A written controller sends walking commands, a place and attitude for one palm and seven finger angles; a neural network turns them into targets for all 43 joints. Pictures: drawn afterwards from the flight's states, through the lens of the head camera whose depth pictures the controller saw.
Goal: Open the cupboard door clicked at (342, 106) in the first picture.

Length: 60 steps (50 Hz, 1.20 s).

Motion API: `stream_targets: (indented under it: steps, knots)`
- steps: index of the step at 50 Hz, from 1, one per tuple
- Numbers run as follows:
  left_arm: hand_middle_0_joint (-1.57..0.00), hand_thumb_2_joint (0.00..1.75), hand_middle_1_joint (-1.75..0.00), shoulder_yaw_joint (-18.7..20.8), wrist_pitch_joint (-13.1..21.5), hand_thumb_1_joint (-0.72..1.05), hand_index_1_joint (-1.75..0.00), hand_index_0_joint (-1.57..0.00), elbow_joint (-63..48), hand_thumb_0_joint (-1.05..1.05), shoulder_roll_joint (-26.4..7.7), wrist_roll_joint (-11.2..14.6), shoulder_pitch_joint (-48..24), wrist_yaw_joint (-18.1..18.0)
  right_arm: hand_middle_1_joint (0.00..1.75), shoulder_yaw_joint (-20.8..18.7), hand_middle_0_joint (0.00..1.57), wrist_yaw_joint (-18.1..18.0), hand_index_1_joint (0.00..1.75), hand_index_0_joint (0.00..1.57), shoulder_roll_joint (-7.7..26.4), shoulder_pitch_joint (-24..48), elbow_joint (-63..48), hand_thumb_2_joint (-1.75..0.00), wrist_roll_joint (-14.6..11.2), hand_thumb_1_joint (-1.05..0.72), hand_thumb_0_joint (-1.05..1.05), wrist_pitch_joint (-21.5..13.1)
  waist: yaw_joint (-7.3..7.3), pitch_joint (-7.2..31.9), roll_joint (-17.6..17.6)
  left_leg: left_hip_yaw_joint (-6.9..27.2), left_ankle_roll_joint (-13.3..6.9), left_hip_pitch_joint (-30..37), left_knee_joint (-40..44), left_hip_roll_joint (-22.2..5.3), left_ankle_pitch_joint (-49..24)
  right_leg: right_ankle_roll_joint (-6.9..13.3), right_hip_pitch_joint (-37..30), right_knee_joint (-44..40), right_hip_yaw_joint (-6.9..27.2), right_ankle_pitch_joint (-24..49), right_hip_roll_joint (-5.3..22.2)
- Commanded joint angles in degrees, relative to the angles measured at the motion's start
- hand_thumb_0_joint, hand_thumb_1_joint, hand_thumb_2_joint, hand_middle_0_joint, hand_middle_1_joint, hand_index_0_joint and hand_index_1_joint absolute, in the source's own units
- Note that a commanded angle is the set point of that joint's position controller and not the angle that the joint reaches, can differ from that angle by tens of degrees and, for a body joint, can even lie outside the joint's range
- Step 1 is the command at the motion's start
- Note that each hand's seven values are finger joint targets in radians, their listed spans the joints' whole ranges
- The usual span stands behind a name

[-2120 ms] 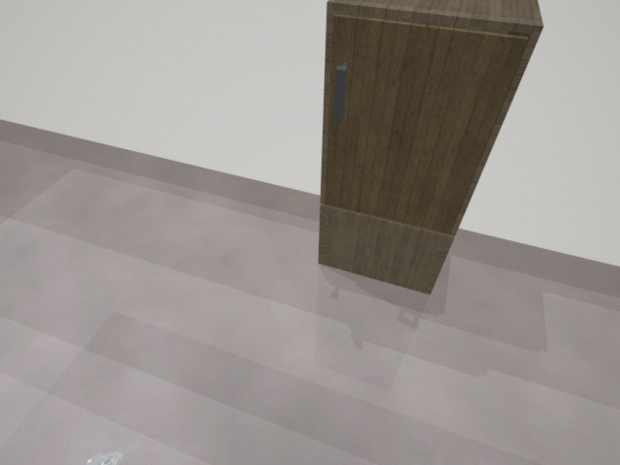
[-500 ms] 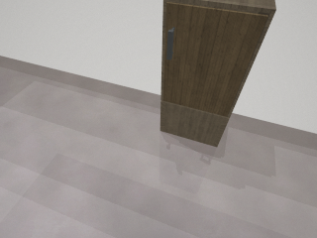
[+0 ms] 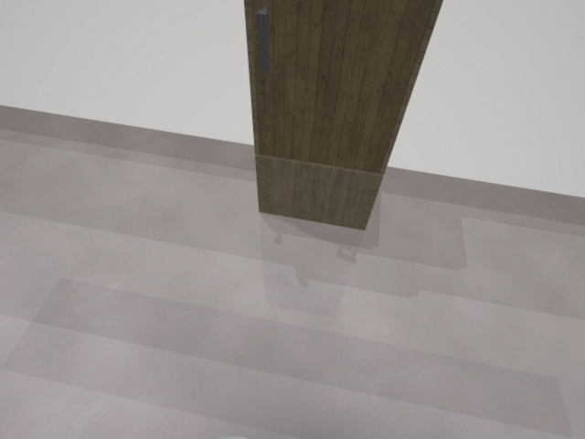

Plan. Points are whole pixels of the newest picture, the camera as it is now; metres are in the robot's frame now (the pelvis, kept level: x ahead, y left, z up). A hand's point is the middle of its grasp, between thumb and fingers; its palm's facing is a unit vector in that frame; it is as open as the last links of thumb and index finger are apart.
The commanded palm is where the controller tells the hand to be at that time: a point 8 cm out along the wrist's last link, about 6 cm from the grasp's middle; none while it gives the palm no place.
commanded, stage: turn to face it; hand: left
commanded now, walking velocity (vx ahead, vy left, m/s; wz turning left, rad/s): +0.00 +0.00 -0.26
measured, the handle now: (265, 38) +0.99 +0.13 +0.03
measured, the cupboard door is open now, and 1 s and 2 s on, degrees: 0 0 0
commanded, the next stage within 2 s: take the last steps up to it in 0.08 s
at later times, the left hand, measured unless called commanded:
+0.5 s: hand out of the picture +0.07 +0.18 -0.16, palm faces -0.11 -0.97 -0.20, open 7.4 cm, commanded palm none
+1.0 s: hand (138, 408) +0.18 +0.26 -0.18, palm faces -0.07 -0.98 -0.16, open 7.4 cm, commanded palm none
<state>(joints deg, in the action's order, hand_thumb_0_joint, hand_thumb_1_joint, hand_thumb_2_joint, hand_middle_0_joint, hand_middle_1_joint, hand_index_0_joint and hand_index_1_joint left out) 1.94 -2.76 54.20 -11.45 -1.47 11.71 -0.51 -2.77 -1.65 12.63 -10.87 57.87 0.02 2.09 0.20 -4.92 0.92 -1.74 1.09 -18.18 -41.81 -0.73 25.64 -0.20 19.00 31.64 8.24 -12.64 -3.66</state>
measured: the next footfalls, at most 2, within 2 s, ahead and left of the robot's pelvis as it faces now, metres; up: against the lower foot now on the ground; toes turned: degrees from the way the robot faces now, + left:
right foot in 0.44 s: -0.02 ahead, -0.11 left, +0.00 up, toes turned -13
left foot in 0.84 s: +0.29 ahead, +0.14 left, +0.00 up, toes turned +2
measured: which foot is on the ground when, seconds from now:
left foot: down 0.00-0.44, up 0.46-0.82, down 0.84-1.00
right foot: down 0.00-0.06, up 0.08-0.42, down 0.44-0.84, up 0.86-1.00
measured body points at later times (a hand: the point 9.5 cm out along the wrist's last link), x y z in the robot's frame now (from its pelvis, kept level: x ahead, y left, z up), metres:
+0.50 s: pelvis +0.01 +0.01 +0.00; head +0.00 +0.00 +0.45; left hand +0.08 +0.23 -0.14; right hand -0.06 -0.22 -0.16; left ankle -0.01 +0.11 -0.71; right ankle -0.05 -0.10 -0.73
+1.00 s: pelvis +0.19 +0.08 +0.00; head +0.21 +0.10 +0.45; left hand +0.18 +0.31 -0.17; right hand +0.22 -0.17 -0.14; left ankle +0.25 +0.14 -0.73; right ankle +0.09 -0.05 -0.63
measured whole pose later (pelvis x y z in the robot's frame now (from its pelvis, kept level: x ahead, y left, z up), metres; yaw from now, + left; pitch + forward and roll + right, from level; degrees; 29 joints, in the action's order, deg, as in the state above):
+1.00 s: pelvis +0.19 +0.08 +0.00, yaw -8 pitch -2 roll -1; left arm 3.9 0.8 64.5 -10.7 -1.4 20.1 0.0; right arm -3.1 -1.3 8.3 -11.9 58.8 1.1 -3.9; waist -0.5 -3.2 2.5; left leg -10.8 -4.3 -17.9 -33.0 -1.9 13.9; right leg 0.6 24.0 72.4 -2.9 -20.5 5.2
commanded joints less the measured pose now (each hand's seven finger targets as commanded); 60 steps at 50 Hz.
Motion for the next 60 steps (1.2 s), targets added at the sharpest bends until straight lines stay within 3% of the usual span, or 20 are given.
stream_targets:
  steps: [1, 3, 4, 9, 16, 20, 21, 22, 23, 25, 30, 38, 40, 41, 42, 43, 44, 46, 51, 60]
  knots:
    - [-0.20, 0.90, -0.30, 3.1, 0.9, 0.90, -0.30, -0.20, -4.9, 0.00, -10.5, 0.5, -1.0, -1.2, 0.30, -1.1, 0.20, -0.8, 0.30, 0.20, 4.8, -8.2, -2.1, -0.90, -0.2, -0.90, 0.00, -2.9, 2.61, 11.1, 3.4, 1.5, -0.5, 14.1, 17.1, -1.9, -11.1, 5.5, 1.5, -3.4, 10.7, 11.3, 9.4]
    - [-0.20, 0.90, -0.30, 2.4, 0.6, 0.90, -0.30, -0.20, -6.0, 0.00, -5.7, 0.9, -1.2, -0.4, 0.30, -2.4, 0.20, -0.8, 0.30, 0.20, 11.2, -6.4, -3.9, -0.90, 0.9, -0.90, 0.00, -3.2, 2.05, 6.3, -18.2, 21.3, -8.1, 12.9, 28.7, -21.0, -14.2, -0.5, 13.6, 15.2, -3.3, -15.0, -1.0]
    - [-0.20, 0.90, -0.30, 2.8, 0.2, 0.90, -0.30, -0.20, -5.7, 0.00, -7.0, 0.4, -1.0, -0.5, 0.30, -2.0, 0.20, -0.7, 0.30, 0.20, 10.4, -3.5, -5.1, -0.90, 1.0, -0.90, 0.00, -2.8, 1.12, 4.8, -13.8, 21.1, -11.0, 5.1, 29.3, -23.4, -11.5, -1.1, 9.9, 23.3, -2.3, -16.2, 1.6]
    - [-0.20, 0.90, -0.30, 2.9, -0.3, 0.90, -0.30, -0.20, -2.1, 0.00, -4.8, -0.2, 2.7, 0.7, 0.30, -1.2, 0.20, -0.9, 0.30, 0.20, 7.1, -0.1, -5.0, -0.90, 1.4, -0.90, 0.00, -3.2, -1.53, 1.3, -7.0, 6.3, -9.6, 4.1, 26.5, -14.1, -17.6, -2.3, 10.2, 29.0, -6.4, -9.8, 3.7]
    - [-0.20, 0.90, -0.30, 1.3, 1.4, 0.90, -0.30, -0.20, -2.7, 0.00, -2.4, -0.4, -1.7, 1.4, 0.30, -1.8, 0.20, -0.1, 0.30, 0.20, 7.7, -11.3, 0.0, -0.90, 1.9, -0.90, 0.00, -3.5, 3.31, 1.6, -9.7, 9.6, -10.7, 11.0, 29.2, -16.7, -1.9, -0.5, 4.8, 8.8, -12.3, -15.3, 5.3]
    - [-0.20, 0.90, -0.30, 1.3, 3.1, 0.90, -0.30, -0.20, 1.8, 0.00, -2.1, -0.2, 7.6, 1.1, 0.30, -1.3, 0.20, 0.5, 0.30, 0.20, 5.7, -10.0, 1.5, -0.90, 1.3, -0.90, 0.00, -3.5, -1.27, 2.9, -3.4, 3.7, -6.2, 2.0, 19.9, -11.6, 0.6, 0.9, -13.7, -10.3, -13.7, -4.8, 4.8]
    - [-0.20, 0.90, -0.30, 1.9, 3.8, 0.90, -0.30, -0.20, 3.3, 0.00, -4.6, -0.4, 11.3, 0.5, 0.30, -0.8, 0.20, 0.8, 0.30, 0.20, 3.3, -9.3, 1.0, -0.90, 0.9, -0.90, 0.00, -3.7, -2.90, 3.6, 2.4, -0.9, -3.8, -6.7, 11.7, -8.2, 2.0, 3.0, -22.1, -13.6, -6.1, -8.9, 11.2]
    - [-0.20, 0.90, -0.30, 3.0, 4.3, 0.90, -0.30, -0.20, 4.8, 0.00, -10.0, -0.6, 16.8, -0.2, 0.30, 0.1, 0.20, 1.2, 0.30, 0.20, 0.2, -6.1, -1.3, -0.90, 0.7, -0.90, 0.00, -4.1, -5.47, 1.8, 16.6, -7.4, -1.1, -19.7, -2.0, -1.8, 6.2, 8.2, -27.4, -20.7, 12.1, -14.2, 23.3]
    - [-0.20, 0.90, -0.30, 3.2, 4.4, 0.90, -0.30, -0.20, 5.5, 0.00, -11.2, 0.1, 20.2, -0.6, 0.30, -0.5, 0.20, 1.6, 0.30, 0.20, 3.2, -0.7, -3.6, -0.90, 1.7, -0.90, 0.00, -4.0, -7.24, -0.1, 11.9, -2.9, -1.0, -23.8, -9.9, -3.0, 7.6, 11.7, -23.6, -23.5, 17.8, -16.7, 28.3]
    - [-0.20, 0.90, -0.30, 3.0, 5.2, 0.90, -0.30, -0.20, 5.5, 0.00, -8.9, 0.1, 16.2, -1.0, 0.30, -1.0, 0.20, 2.2, 0.30, 0.20, 2.7, 0.4, -3.0, -0.90, 1.8, -0.90, 0.00, -3.5, -5.18, -4.4, 11.0, -0.3, -1.2, -24.7, -15.9, -5.4, -0.3, 11.2, -17.9, -24.7, 13.8, -19.5, 25.8]
    - [-0.20, 0.90, -0.30, 1.6, 6.9, 0.90, -0.30, -0.20, 5.9, 0.00, -4.4, -0.1, 13.5, -0.9, 0.30, -1.1, 0.20, 3.1, 0.30, 0.20, 0.0, -3.9, -0.8, -0.90, 1.5, -0.90, 0.00, -2.8, -0.62, -6.2, 5.4, -2.2, 0.6, -20.6, -16.2, -6.1, -11.6, 7.7, -12.3, -23.4, -3.0, 1.4, 20.6]
    - [-0.20, 0.90, -0.30, 2.1, 7.1, 0.90, -0.30, -0.20, 9.0, 0.00, -6.5, -0.6, 15.1, -1.3, 0.30, -0.7, 0.20, 4.2, 0.30, 0.20, -1.1, 0.5, -3.8, -0.90, 0.7, -0.90, 0.00, -3.9, -0.62, -4.4, 7.6, -5.5, -1.4, -8.8, 0.9, -4.9, -13.6, 5.8, -11.1, -18.1, -9.1, 12.2, 20.2]
    - [-0.20, 0.90, -0.30, 2.4, 6.9, 0.90, -0.30, -0.20, 9.1, 0.00, -6.9, -0.4, 14.2, -1.2, 0.30, -1.3, 0.20, 3.4, 0.30, 0.20, 1.2, -9.6, -0.6, -0.90, 1.2, -0.90, 0.00, -4.6, 3.98, 1.3, 4.9, -7.0, -2.3, 7.0, 7.4, -1.8, -15.2, 4.3, -8.4, -4.5, -12.7, 19.6, 17.7]
    - [-0.20, 0.90, -0.30, 2.2, 6.8, 0.90, -0.30, -0.20, 9.3, 0.00, -5.3, 0.0, 15.7, -1.0, 0.30, -2.1, 0.20, 2.6, 0.30, 0.20, 4.9, -18.8, 2.0, -0.90, 1.7, -0.90, 0.00, -4.9, 6.97, 8.0, -2.0, -5.2, -2.8, 18.6, 9.9, -3.1, -16.1, 2.9, -6.2, 8.8, -14.8, 17.6, 14.6]
    - [-0.20, 0.90, -0.30, 2.0, 6.2, 0.90, -0.30, -0.20, 8.8, 0.00, -1.9, 0.8, 19.9, -0.4, 0.30, -3.7, 0.20, 1.7, 0.30, 0.20, 11.9, -24.6, 3.5, -0.90, 2.4, -0.90, 0.00, -5.4, 7.29, 15.8, -19.3, 15.2, -6.5, 29.5, 15.4, -17.7, -16.1, 0.3, 5.2, 27.7, -18.2, -7.9, 5.8]
    - [-0.20, 0.90, -0.30, 1.5, 6.1, 0.90, -0.30, -0.20, 6.9, 0.00, -0.8, 0.9, 17.9, -0.3, 0.30, -3.8, 0.20, 1.0, 0.30, 0.20, 14.1, -26.5, 4.4, -0.90, 1.4, -0.90, 0.00, -5.1, 7.17, 17.9, -23.0, 28.8, -9.7, 29.5, 25.1, -24.1, -13.9, 0.9, 11.8, 41.2, -11.8, -22.0, 2.8]
    - [-0.20, 0.90, -0.30, 1.6, 5.7, 0.90, -0.30, -0.20, 6.2, 0.00, -1.7, 0.9, 15.0, -0.5, 0.30, -3.6, 0.20, 0.7, 0.30, 0.20, 12.9, -20.6, 3.3, -0.90, 1.0, -0.90, 0.00, -4.5, 5.82, 14.6, -17.6, 27.2, -10.8, 22.9, 28.1, -24.7, -3.5, 1.9, 12.7, 47.8, -8.4, -19.4, 6.4]
    - [-0.20, 0.90, -0.30, 1.8, 5.8, 0.90, -0.30, -0.20, 6.0, 0.00, -0.4, 0.4, 9.3, 0.4, 0.30, -2.0, 0.20, 0.6, 0.30, 0.20, 6.2, -11.4, 1.2, -0.90, 1.2, -0.90, 0.00, -5.5, 3.31, 4.3, -6.4, 19.4, -9.8, 10.4, 29.3, -21.5, -3.3, 1.6, 16.6, 47.6, -8.0, -8.7, 10.8]
    - [-0.20, 0.90, -0.30, 1.9, 3.4, 0.90, -0.30, -0.20, 7.3, 0.00, 2.1, -0.6, 13.9, 0.8, 0.30, -0.7, 0.20, 0.3, 0.30, 0.20, 0.7, -7.7, 1.7, -0.90, 1.1, -0.90, 0.00, -7.2, -2.06, 1.3, -4.8, 4.7, -8.5, -0.4, 32.6, -15.7, -11.4, -0.1, 10.0, 38.0, -9.2, -1.5, 11.6]
    - [-0.20, 0.90, -0.30, 2.3, 3.1, 0.90, -0.30, -0.20, 1.3, 0.00, 0.1, -0.5, -0.3, 1.4, 0.30, -1.0, 0.20, 0.1, 0.30, 0.20, 1.2, -14.8, 4.5, -0.90, 1.1, -0.90, 0.00, -7.3, 0.80, -2.9, -2.2, 3.9, -11.3, 12.5, 34.6, -16.3, -17.6, -1.6, 19.3, 20.0, -10.1, 3.6, 12.2]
